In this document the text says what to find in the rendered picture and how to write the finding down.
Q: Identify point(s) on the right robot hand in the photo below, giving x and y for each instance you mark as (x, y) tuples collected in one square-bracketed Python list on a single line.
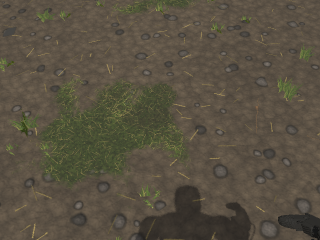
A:
[(307, 223)]

